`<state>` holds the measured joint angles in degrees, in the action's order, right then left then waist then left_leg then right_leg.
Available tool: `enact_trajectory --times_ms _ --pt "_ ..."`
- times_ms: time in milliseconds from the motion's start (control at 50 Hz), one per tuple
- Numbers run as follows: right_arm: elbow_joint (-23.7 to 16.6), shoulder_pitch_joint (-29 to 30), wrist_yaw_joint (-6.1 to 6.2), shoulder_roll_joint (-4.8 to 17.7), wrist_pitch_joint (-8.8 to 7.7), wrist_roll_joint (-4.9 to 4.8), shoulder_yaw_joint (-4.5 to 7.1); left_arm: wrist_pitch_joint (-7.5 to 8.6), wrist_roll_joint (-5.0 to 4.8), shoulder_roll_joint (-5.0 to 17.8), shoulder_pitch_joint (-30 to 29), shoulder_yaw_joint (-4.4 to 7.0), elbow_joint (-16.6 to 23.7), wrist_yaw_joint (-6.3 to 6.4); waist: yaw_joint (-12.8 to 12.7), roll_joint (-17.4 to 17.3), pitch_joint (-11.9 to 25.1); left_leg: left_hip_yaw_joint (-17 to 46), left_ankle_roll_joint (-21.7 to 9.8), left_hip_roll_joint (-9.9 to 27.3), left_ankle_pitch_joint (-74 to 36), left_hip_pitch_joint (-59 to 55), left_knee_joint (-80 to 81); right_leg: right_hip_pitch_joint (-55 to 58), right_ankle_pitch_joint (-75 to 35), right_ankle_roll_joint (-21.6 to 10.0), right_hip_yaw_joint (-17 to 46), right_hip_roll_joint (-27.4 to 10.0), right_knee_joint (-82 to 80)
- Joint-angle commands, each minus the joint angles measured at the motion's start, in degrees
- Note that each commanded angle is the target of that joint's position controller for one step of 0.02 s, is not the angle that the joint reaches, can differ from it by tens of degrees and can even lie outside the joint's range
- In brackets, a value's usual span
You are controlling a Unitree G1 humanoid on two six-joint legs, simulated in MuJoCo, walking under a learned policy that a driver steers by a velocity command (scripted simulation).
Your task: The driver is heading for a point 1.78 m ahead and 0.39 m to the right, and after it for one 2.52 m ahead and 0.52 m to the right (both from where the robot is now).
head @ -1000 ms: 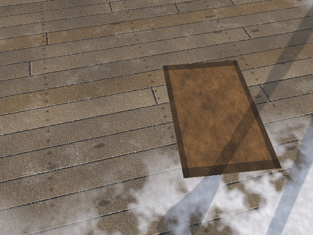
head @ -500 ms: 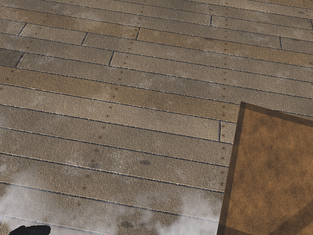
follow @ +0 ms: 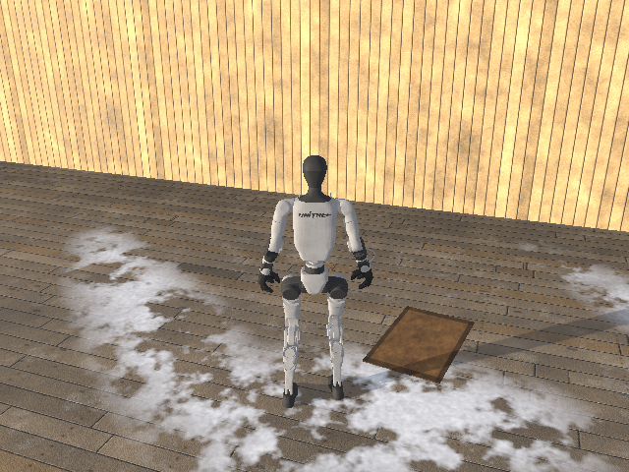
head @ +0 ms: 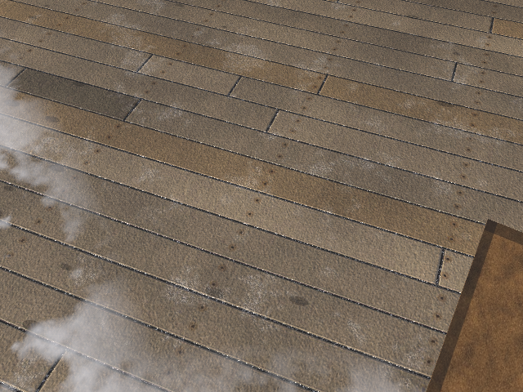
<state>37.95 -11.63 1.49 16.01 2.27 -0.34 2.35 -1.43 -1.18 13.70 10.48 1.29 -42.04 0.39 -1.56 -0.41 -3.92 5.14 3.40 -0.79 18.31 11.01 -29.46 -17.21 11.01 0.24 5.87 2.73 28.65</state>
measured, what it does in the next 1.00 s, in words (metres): steps on the spot: right foot, then left foot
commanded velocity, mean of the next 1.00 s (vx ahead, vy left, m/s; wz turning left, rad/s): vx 0.00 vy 0.00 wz -0.25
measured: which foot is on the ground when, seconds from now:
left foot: down 0.00-0.38, up 0.40-0.78, down 0.80-1.00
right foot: down 0.00-0.02, up 0.04-0.36, down 0.38-0.86, up 0.88-1.00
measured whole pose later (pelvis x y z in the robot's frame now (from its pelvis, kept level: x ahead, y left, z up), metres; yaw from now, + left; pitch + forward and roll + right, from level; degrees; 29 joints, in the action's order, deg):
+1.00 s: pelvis +0.03 -0.05 +0.00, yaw -14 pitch +2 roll -1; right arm 38.6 -14.5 1.3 18.0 0.2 -1.4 4.3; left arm -1.0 0.3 17.6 5.3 3.8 -37.3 1.4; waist 1.4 0.7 -3.4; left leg 8.0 1.6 -1.0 13.0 18.4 -29.2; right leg -23.5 29.4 1.3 3.5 5.0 51.7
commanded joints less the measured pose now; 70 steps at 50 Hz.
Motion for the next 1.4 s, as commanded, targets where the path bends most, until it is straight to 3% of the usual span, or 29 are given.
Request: enact_trajectory --times_ms 20,40,60,80,140,260,340,360,380,400,420,440,480,540,620,680,760,800,840,900,960,1020,1100,1120,1140,1160,1180,1220,1400 --pt "-2.2 -6.9 1.08 10.8 -1.22 1.05 3.45 1.51 -0.79 11.5 -2.2 3.36 4.4 -0.01 3.2 4.3 8.6 3.1 -5.7 6.4 -12.4 -12.2 7.5 -4.2 -2.5 -5.3 14.5 -7.9 -2.6" --pt "-0.6 -6.7 0.93 14.6 -0.8 1.97 4.73 2.14 -1.28 8.6 -4.3 2.95 6.7 -0.18 2.0 -12.5 6.7 10.2 -11.4 13.2 -16.4 -9.4 8.8 -11.8 7.4 -1.8 2.2 -0.3 5.3" --pt "-2.3 -3.5 0.89 11.9 -0.99 2.91 4.21 2.45 -0.96 10.6 -4.0 3.53 6.2 -0.16 3.5 -14.2 6.5 14.9 -16.5 20.0 -23.7 -8.7 10.9 -14.5 19.0 0.6 -2.2 0.5 16.3" --pt "-3.4 -1.8 1.21 8.9 -1.38 3.36 3.22 2.22 -0.88 12.5 -3.4 4.74 5.6 -0.22 3.4 -11.7 6.3 14.7 -18.3 22.3 -31.0 -8.0 11.1 -16.7 23.1 2.0 -2.3 -0.7 28.4" --pt "-4.4 4.5 1.71 6.7 -2.36 0.78 2.54 -0.73 -0.63 9.2 1.1 4.63 3.8 0.09 0.6 -7.5 4.0 4.0 -14.5 17.6 -33.6 -8.3 9.2 -20.2 16.2 4.8 -2.0 -4.3 35.9" --pt "-3.2 2.5 1.42 10.4 -1.17 0.93 4.21 -1.32 -0.65 7.4 -3.6 3.31 9.4 -2.69 4.0 -8.3 5.6 -4.5 -14.3 17.6 -32.3 -8.3 8.2 -12.6 9.9 4.9 -8.7 -6.4 19.4" --pt "-2.7 4.1 -0.25 11.4 -2.27 -1.34 4.98 -2.38 -0.47 10.0 1.0 4.91 10.1 -2.93 1.1 -7.6 6.6 -8.6 -10.9 18.9 -30.7 -5.1 0.9 -2.8 4.3 0.7 -12.4 -3.9 7.2" --pt "-1.9 2.8 -0.7 10.0 -2.76 -1.52 4.77 -2.52 -0.26 11.3 4.3 5.87 9.3 -2.21 -0.4 -4.8 7.7 -11.9 -7.9 16.7 -28.5 -1.5 -5.8 4.1 -0.9 -1.3 -11.7 -2.1 1.9" --pt "-1.7 0.4 -1.1 8.3 -3.35 -0.44 4.37 -2.35 -0.27 16.7 9.4 7.89 8.9 -0.96 -2.2 5.3 9.5 -15.3 -2.8 11.7 -16.2 9.8 -19.8 16.6 -20.4 -5.7 -1.4 -5.9 -2.8" --pt "-6.4 3.6 -1.01 3.6 -3.67 2.39 2.51 -1.39 1.0 25.0 9.2 9.16 10.9 -0.34 -0.5 22.2 11.8 -12.2 2.3 0.7 21.3 29.8 -36.4 24.4 -34.9 -19.2 27.9 -22.3 -5.6" --pt "-6.2 8.2 -0.59 6.7 -3.61 1.88 3.09 0.29 2.31 20.2 9.6 7.75 11.4 -1.16 -4.8 12.2 16.8 -0.9 1.4 0.7 23.0 30.6 -44.2 22.8 -29.1 -23.1 28.7 -25.3 -8.2" --pt "-6.0 9.1 -0.34 8.0 -3.39 0.26 3.37 1.32 2.21 17.8 7.0 6.68 11.1 -1.07 -3.4 9.2 13.2 -0.2 -0.1 1.9 18.5 30.6 -45.0 18.9 -24.3 -20.6 22.6 -23.3 -8.7" --pt "-4.0 7.3 0.78 8.9 -2.69 0.69 3.83 1.25 0.17 13.8 0.6 5.32 11.4 0.03 -0.2 4.3 8.8 -0.3 -0.7 4.5 9.1 28.6 -38.4 12.6 -17.0 -14.4 14.5 -18.0 -8.5" --pt "-1.8 2.6 0.44 7.5 -1.97 0.57 3.54 0.65 1.49 13.2 -2.6 4.23 11.8 1.07 2.2 7.1 9.5 -2.5 1.1 2.7 2.5 20.0 -35.9 5.6 -21.0 -14.3 8.4 -14.6 -9.3" --pt "-1.5 3.7 0.22 5.4 -1.87 0.53 2.33 0.41 1.38 12.6 -1.6 3.73 10.5 1.33 0.6 6.6 9.5 -2.6 2.0 2.9 -0.5 17.8 -24.1 7.4 -16.6 -13.5 7.6 -13.4 -8.7" --pt "0.0 2.4 -0.56 4.0 -1.78 0.3 1.38 0.85 2.63 7.7 -3.2 1.69 8.9 0.69 0.2 7.7 9.0 -3.1 1.4 5.1 -2.3 9.4 -14.3 4.0 -7.4 -13.0 5.1 -13.4 -10.1" --pt "-1.8 3.6 -0.96 8.0 -2.12 -0.65 2.28 0.87 2.2 12.5 -3.1 3.0 6.6 0.22 0.1 7.8 3.5 -6.6 -1.2 2.6 -1.8 7.9 -6.4 3.1 -3.3 -12.8 5.8 -14.7 -8.5" --pt "-2.6 2.7 -1.13 9.1 -2.55 -0.33 2.52 0.56 1.17 13.5 -0.7 3.61 5.3 0.86 0.6 5.4 3.5 -5.3 -3.3 2.8 -9.7 7.8 -0.4 6.4 -6.6 -10.5 5.3 -14.5 -5.1" --pt "-2.9 1.6 -0.91 14.0 -2.67 -0.71 4.07 0.99 2.57 11.4 0.8 3.63 6.8 1.64 -2.1 -6.3 5.3 6.0 -8.6 8.5 -29.3 5.8 0.2 3.9 -1.8 -4.9 -3.3 -6.0 3.8" --pt "-2.2 -6.8 -0.63 13.1 -3.37 0.65 4.46 0.98 2.06 7.6 -9.6 3.15 10.7 1.91 5.2 -15.3 7.1 29.0 -21.3 19.3 -28.8 -5.4 11.1 -14.5 26.6 0.2 -2.9 4.1 28.1" --pt "-3.6 -0.1 0.06 12.4 -3.67 -1.27 4.84 1.08 1.19 7.6 -6.1 3.56 9.7 1.12 0.9 -6.9 8.3 20.8 -15.5 13.9 -29.0 -7.1 7.8 -16.8 20.7 0.9 1.3 0.3 26.6" --pt "-4.8 1.5 1.04 12.4 -0.64 -1.57 5.51 2.24 0.76 5.7 -6.4 3.17 9.0 0.01 1.6 -8.5 11.0 19.4 -13.0 9.8 -29.6 -5.4 6.5 -9.0 14.0 3.1 -1.2 2.5 14.3" --pt "-6.9 5.1 1.01 12.2 0.56 -2.42 5.82 2.55 0.36 7.7 1.3 4.47 6.3 -0.86 -1.2 -9.7 12.1 21.5 -9.8 6.7 -18.4 2.6 4.7 6.2 0.8 2.4 -3.0 2.9 -6.3" --pt "-6.9 3.7 1.01 10.0 0.48 -2.23 5.23 2.33 0.69 10.3 3.2 5.49 5.6 -0.37 -0.9 -6.7 12.1 19.6 -6.9 3.6 -6.8 9.6 1.1 13.8 -2.0 0.5 0.3 -2.5 -9.6" --pt "-6.7 -0.6 0.63 4.8 0.4 -1.12 3.98 1.59 1.91 15.6 2.2 6.48 6.9 0.36 2.0 10.2 11.8 9.4 -3.1 -5.0 13.2 21.5 -14.0 19.2 -1.1 -6.4 17.6 -18.0 -13.0" --pt "-7.5 -1.7 0.55 8.8 -0.59 -0.71 5.08 1.91 4.49 15.8 -0.7 6.25 7.9 -0.05 3.2 15.3 8.6 7.2 -1.2 -2.9 17.3 26.3 -25.0 11.4 -2.3 -13.2 28.0 -26.5 -15.4" --pt "-6.1 -1.6 0.54 12.7 -0.8 -0.59 6.21 2.5 4.39 12.5 -4.1 5.29 9.3 0.14 3.9 9.5 5.8 6.6 -0.6 0.0 13.6 25.0 -32.0 8.2 -2.2 -14.0 23.5 -24.5 -15.3" --pt "-3.4 -2.5 0.95 11.9 -0.1 -0.28 6.31 2.97 2.55 9.4 -7.0 4.3 9.5 0.77 4.3 4.3 4.0 5.1 0.6 0.3 6.8 24.7 -37.0 7.4 -2.2 -10.9 12.6 -17.2 -13.4" --pt "-6.2 5.0 0.47 5.6 -0.07 -0.03 2.79 2.29 1.41 11.3 0.0 4.29 5.4 0.72 -0.3 8.0 6.9 1.0 3.1 1.7 5.2 19.0 -21.4 16.3 -23.0 -14.6 3.0 -17.4 -10.6"
Velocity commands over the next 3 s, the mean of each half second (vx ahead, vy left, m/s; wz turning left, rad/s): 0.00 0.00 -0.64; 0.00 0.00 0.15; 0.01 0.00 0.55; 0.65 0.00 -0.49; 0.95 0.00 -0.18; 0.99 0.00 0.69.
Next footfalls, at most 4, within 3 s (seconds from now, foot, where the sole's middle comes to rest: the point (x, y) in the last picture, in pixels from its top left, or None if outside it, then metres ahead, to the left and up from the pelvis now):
0.38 right None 0.02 -0.14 -0.77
0.80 left None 0.12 0.06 -0.77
1.12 right None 0.06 -0.18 -0.77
1.58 left None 0.04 0.06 -0.77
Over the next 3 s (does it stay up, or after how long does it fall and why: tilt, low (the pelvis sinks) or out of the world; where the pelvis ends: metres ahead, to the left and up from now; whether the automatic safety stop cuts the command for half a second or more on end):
stays up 1.06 -0.33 -0.01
